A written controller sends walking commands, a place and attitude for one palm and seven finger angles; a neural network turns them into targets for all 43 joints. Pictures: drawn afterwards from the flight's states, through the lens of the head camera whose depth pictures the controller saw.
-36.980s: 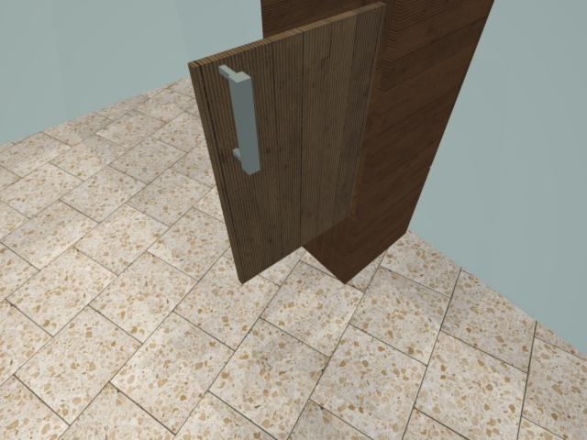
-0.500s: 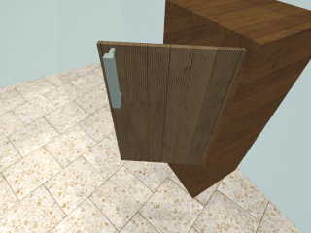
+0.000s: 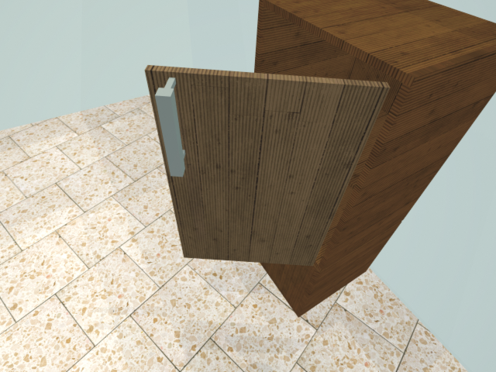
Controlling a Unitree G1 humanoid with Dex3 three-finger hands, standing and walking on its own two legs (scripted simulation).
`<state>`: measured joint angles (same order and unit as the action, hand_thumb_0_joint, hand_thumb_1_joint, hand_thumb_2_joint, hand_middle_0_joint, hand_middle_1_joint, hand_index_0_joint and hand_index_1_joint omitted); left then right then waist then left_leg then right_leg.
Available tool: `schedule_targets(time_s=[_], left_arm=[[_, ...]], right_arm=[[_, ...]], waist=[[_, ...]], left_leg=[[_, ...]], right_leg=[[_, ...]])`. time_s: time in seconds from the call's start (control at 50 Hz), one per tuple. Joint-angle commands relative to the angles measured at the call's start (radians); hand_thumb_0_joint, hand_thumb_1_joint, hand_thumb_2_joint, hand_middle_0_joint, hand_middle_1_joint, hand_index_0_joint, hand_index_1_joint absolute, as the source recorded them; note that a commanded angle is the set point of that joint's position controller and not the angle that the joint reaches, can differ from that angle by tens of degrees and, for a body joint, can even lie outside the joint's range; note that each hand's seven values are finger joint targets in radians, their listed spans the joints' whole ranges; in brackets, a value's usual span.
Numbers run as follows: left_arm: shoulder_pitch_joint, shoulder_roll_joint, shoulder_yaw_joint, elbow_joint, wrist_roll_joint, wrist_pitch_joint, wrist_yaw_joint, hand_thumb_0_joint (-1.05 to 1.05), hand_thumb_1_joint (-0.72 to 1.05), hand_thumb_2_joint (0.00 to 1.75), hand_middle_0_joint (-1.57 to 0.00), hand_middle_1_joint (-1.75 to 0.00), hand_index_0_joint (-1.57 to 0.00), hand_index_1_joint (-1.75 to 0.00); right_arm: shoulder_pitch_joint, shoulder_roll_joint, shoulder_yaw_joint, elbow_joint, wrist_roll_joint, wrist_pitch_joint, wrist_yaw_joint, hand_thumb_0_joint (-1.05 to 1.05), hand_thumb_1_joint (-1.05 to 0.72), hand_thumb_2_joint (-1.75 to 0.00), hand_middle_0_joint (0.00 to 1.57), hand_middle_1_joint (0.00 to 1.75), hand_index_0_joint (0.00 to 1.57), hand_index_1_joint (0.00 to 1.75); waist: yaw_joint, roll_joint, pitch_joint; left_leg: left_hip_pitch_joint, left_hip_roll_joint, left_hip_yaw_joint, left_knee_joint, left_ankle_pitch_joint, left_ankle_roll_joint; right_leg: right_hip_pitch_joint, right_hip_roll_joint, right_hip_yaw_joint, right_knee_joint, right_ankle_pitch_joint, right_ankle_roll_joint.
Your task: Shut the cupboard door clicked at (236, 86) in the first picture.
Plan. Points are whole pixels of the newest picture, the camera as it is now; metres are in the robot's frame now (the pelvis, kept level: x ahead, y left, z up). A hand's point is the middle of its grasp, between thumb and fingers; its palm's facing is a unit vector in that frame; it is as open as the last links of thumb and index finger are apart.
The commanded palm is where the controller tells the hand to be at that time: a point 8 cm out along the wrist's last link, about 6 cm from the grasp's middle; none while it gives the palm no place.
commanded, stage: look again from close up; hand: left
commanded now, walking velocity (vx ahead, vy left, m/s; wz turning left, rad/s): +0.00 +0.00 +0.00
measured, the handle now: (174, 129) +0.47 +0.16 +0.15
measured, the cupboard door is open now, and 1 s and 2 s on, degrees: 55 55 55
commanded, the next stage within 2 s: raise the hand and make a fist in 0.06 s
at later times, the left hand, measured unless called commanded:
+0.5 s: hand (161, 335) +0.18 +0.14 -0.01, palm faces -0.02 -1.00 -0.01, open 6.5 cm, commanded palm +0.12 +0.21 -0.02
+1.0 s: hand (138, 305) +0.20 +0.17 +0.05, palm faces +0.02 -1.00 -0.06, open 4.1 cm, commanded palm +0.16 +0.22 +0.06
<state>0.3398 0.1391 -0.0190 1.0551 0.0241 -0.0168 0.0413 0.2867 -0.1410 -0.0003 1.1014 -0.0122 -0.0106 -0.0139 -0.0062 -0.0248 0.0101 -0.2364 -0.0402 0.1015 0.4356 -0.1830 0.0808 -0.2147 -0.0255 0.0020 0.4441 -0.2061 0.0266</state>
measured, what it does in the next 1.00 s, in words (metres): stands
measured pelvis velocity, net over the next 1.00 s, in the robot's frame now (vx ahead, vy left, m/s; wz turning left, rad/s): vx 0.03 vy -0.04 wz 0.06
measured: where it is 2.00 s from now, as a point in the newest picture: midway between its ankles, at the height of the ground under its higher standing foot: outside the picture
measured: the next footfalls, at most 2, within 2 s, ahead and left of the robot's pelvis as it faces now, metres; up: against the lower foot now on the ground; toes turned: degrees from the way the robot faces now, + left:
none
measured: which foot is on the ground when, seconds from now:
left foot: down 0.00-1.00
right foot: down 0.00-1.00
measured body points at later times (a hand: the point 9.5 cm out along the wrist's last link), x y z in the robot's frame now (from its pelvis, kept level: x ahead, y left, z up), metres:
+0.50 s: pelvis +0.00 -0.02 -0.06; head +0.01 -0.02 +0.39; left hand +0.17 +0.20 +0.00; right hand +0.21 -0.27 -0.09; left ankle +0.04 +0.06 -0.74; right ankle +0.03 -0.13 -0.74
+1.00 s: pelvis +0.03 -0.04 -0.04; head +0.05 -0.05 +0.41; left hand +0.19 +0.22 +0.06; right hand +0.20 -0.25 -0.12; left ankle +0.04 +0.06 -0.74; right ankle +0.03 -0.13 -0.74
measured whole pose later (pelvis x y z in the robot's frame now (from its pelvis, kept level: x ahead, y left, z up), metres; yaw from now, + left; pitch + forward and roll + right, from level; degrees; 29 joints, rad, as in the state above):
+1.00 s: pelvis +0.03 -0.04 -0.04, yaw +3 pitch +7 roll -1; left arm 0.51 0.27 0.22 -0.20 -0.36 -0.25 -0.35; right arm 0.30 -0.22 0.02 0.54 0.05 -0.22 -0.07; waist 0.02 0.05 -0.09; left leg -0.59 0.00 0.02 0.88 -0.42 0.03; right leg -0.54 0.03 -0.08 0.86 -0.45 -0.04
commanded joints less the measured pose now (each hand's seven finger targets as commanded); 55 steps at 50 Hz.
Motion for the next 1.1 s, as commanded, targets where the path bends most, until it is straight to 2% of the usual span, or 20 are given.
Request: schedule_targets(time_s=[0.0,0.12,0.14,0.16,0.18,0.2,0.22,0.24,0.26,0.3,0.34,0.38,0.4,0.46,0.5,0.6,0.66,0.8,0.92,1.08], left_arm=[[0.071,0.086,0.014,-0.023,-0.005,-0.008,0.006,0.00,0.90,0.90,-0.20,-0.30,-0.20,-0.30],[0.058,0.087,0.012,-0.020,-0.006,-0.005,0.006,0.00,0.90,0.90,-0.20,-0.30,-0.20,-0.30],[0.080,0.120,0.011,0.020,0.011,-0.011,0.037,0.00,0.90,0.90,-0.20,-0.30,-0.20,-0.30],[-0.795,0.651,0.391,-1.703,-0.138,-0.251,0.030,0.00,0.90,0.90,-0.20,-0.30,-0.20,-0.30],[-0.143,0.208,0.029,-1.503,-0.152,-0.193,0.032,0.00,0.90,0.90,-0.22,-0.32,-0.22,-0.32],[0.151,0.045,-0.012,-1.354,-0.192,-0.054,0.056,0.00,0.90,0.90,-0.24,-0.34,-0.24,-0.34],[0.135,-0.045,-0.098,-1.167,-0.182,-0.007,0.064,0.00,0.90,0.90,-0.25,-0.36,-0.25,-0.36],[0.016,-0.020,-0.075,-1.240,-0.193,-0.057,0.067,0.00,0.90,0.90,-0.27,-0.38,-0.27,-0.38],[0.076,0.013,-0.025,-1.159,-0.178,-0.107,0.054,0.00,0.90,0.90,-0.29,-0.40,-0.29,-0.40],[0.327,0.034,0.049,-1.009,-0.206,-0.235,-0.022,0.00,0.90,0.90,-0.33,-0.44,-0.33,-0.44],[0.372,0.009,0.064,-0.953,-0.255,-0.409,-0.151,0.00,0.90,0.90,-0.36,-0.48,-0.36,-0.48],[0.373,0.096,0.145,-0.977,-0.283,-0.568,-0.298,0.00,0.90,0.90,-0.40,-0.52,-0.40,-0.52],[0.394,0.183,0.231,-0.965,-0.277,-0.587,-0.327,0.00,0.90,0.90,-0.42,-0.54,-0.42,-0.54],[0.343,0.192,0.232,-1.202,-0.309,-0.515,-0.347,0.00,0.90,0.90,-0.47,-0.60,-0.47,-0.60],[0.262,0.223,0.263,-1.381,-0.334,-0.482,-0.310,0.00,0.90,0.90,-0.51,-0.64,-0.51,-0.64],[0.066,0.214,0.185,-1.595,-0.333,-0.541,-0.299,0.00,0.90,0.90,-0.60,-0.74,-0.60,-0.74],[0.075,0.227,0.191,-1.469,-0.351,-0.520,-0.375,0.00,0.90,0.90,-0.66,-0.80,-0.66,-0.80],[0.182,0.301,0.348,-1.381,-0.402,-0.279,-0.429,0.00,0.90,0.90,-0.79,-0.94,-0.79,-0.94],[0.177,0.244,0.319,-1.456,-0.418,-0.289,-0.384,0.00,0.90,0.90,-0.90,-1.06,-0.90,-1.06],[0.120,0.262,0.285,-1.545,-0.379,-0.279,-0.338,0.00,0.90,0.90,-1.04,-1.22,-1.04,-1.22]], right_arm=[[0.034,-0.109,-0.016,-0.036,0.006,-0.019,-0.004,0.00,-0.90,-0.90,0.20,0.30,0.20,0.30],[0.027,-0.111,-0.013,-0.029,0.006,-0.016,-0.004,0.00,-0.90,-0.90,0.20,0.30,0.20,0.30],[-0.045,-0.155,-0.011,-0.096,0.009,-0.019,-0.002,0.00,-0.90,-0.90,0.20,0.30,0.20,0.30],[0.044,-0.371,-0.064,-0.465,0.013,-0.194,-0.094,0.00,-0.90,-0.90,0.20,0.30,0.20,0.30],[-0.053,-0.201,0.006,-0.443,0.068,-0.281,-0.093,0.00,-0.90,-0.90,0.20,0.30,0.20,0.30],[-0.091,-0.204,0.002,-0.426,0.048,-0.328,-0.087,0.00,-0.90,-0.90,0.20,0.30,0.20,0.30],[-0.075,-0.186,0.014,-0.385,0.075,-0.355,-0.065,0.00,-0.90,-0.90,0.20,0.30,0.20,0.30],[-0.066,-0.228,-0.018,-0.431,0.064,-0.376,-0.044,0.00,-0.90,-0.90,0.20,0.30,0.20,0.30],[-0.072,-0.233,-0.031,-0.459,0.051,-0.391,-0.033,0.00,-0.90,-0.90,0.20,0.30,0.20,0.30],[-0.097,-0.239,-0.055,-0.522,0.041,-0.389,0.006,0.00,-0.90,-0.90,0.20,0.30,0.20,0.30],[-0.123,-0.232,-0.071,-0.576,0.030,-0.361,0.026,0.00,-0.90,-0.90,0.20,0.30,0.20,0.30],[-0.163,-0.251,-0.093,-0.649,0.022,-0.336,0.037,0.00,-0.90,-0.90,0.20,0.30,0.20,0.30],[-0.163,-0.251,-0.105,-0.674,0.033,-0.319,0.040,0.00,-0.90,-0.90,0.20,0.30,0.20,0.30],[-0.202,-0.239,-0.089,-0.791,0.050,-0.289,0.024,0.00,-0.90,-0.90,0.20,0.30,0.20,0.30],[-0.175,-0.225,-0.081,-0.804,0.050,-0.274,0.004,0.00,-0.90,-0.90,0.20,0.30,0.20,0.30],[-0.088,-0.217,-0.055,-0.766,0.041,-0.278,-0.034,0.00,-0.90,-0.90,0.20,0.30,0.20,0.30],[-0.087,-0.224,-0.046,-0.729,0.051,-0.284,-0.052,0.00,-0.90,-0.90,0.20,0.30,0.20,0.30],[-0.130,-0.202,-0.034,-0.753,0.073,-0.259,-0.067,0.00,-0.90,-0.90,0.20,0.30,0.20,0.30],[-0.120,-0.195,-0.024,-0.754,0.066,-0.276,-0.057,0.00,-0.90,-0.90,0.20,0.30,0.20,0.30],[-0.106,-0.219,-0.024,-0.731,0.072,-0.332,-0.055,0.00,-0.90,-0.90,0.20,0.30,0.20,0.30]], waist=[[0.008,0.020,0.058],[0.006,0.023,0.081],[0.026,0.079,0.095],[-0.183,0.074,-0.314],[-0.015,0.328,-0.514],[-0.002,0.331,-0.372],[-0.046,0.186,-0.065],[-0.074,0.154,0.058],[-0.063,0.082,0.087],[0.003,-0.059,0.027],[0.024,-0.277,0.015],[0.037,-0.231,-0.023],[0.065,-0.139,-0.054],[0.093,0.059,-0.184],[0.073,0.125,-0.241],[-0.036,0.112,-0.257],[-0.052,0.064,-0.199],[0.046,0.003,-0.286],[0.048,-0.033,-0.238],[0.047,0.066,-0.227]], left_leg=[[-0.024,0.146,-0.180,-0.153,-0.123,-0.037],[-0.023,0.145,-0.182,-0.165,-0.125,-0.041],[-0.033,0.163,-0.110,-0.010,-0.006,-0.070],[0.237,0.105,-0.197,-0.041,0.105,-0.067],[0.365,0.125,-0.200,-0.036,0.143,-0.113],[0.241,0.151,-0.246,-0.102,0.099,-0.166],[0.032,0.124,-0.254,-0.116,-0.104,-0.146],[-0.072,0.094,-0.253,-0.069,-0.251,-0.117],[-0.141,0.069,-0.246,-0.007,-0.293,-0.107],[-0.249,0.033,-0.205,0.117,-0.271,-0.112],[-0.377,0.022,-0.149,0.259,-0.255,-0.114],[-0.470,0.006,-0.110,0.387,-0.252,-0.107],[-0.488,0.004,-0.103,0.409,-0.241,-0.099],[-0.445,0.008,-0.122,0.379,-0.270,-0.078],[-0.427,0.015,-0.143,0.399,-0.252,-0.067],[-0.374,0.031,-0.156,0.520,-0.075,-0.040],[-0.425,0.040,-0.156,0.540,-0.112,-0.042],[-0.375,0.031,-0.158,0.452,-0.031,-0.047],[-0.306,0.033,-0.157,0.361,0.013,-0.052],[-0.174,0.042,-0.155,0.254,-0.001,-0.044]], right_leg=[[-0.022,-0.071,0.078,-0.077,0.017,-0.060],[-0.023,-0.069,0.077,-0.085,0.010,-0.058],[-0.051,-0.087,0.046,-0.054,0.025,-0.052],[0.004,0.026,-0.037,0.074,0.101,-0.046],[-0.073,0.068,-0.082,0.122,-0.020,-0.063],[-0.112,0.065,-0.101,0.203,-0.131,-0.056],[-0.230,0.049,-0.094,0.214,-0.161,-0.045],[-0.242,0.034,-0.095,0.145,-0.145,-0.051],[-0.272,0.030,-0.102,0.106,-0.157,-0.057],[-0.327,0.032,-0.102,0.145,-0.260,-0.067],[-0.414,0.033,-0.091,0.230,-0.369,-0.066],[-0.442,0.009,-0.023,0.290,-0.403,-0.077],[-0.428,0.006,0.007,0.324,-0.380,-0.085],[-0.427,0.028,-0.009,0.397,-0.335,-0.082],[-0.427,0.038,0.007,0.405,-0.288,-0.077],[-0.449,0.044,0.050,0.394,-0.062,-0.049],[-0.445,0.032,0.082,0.342,-0.093,-0.028],[-0.199,-0.026,0.135,0.261,0.060,0.029],[-0.180,-0.013,0.071,0.255,0.154,0.017],[-0.208,0.032,-0.030,0.231,0.000,-0.040]])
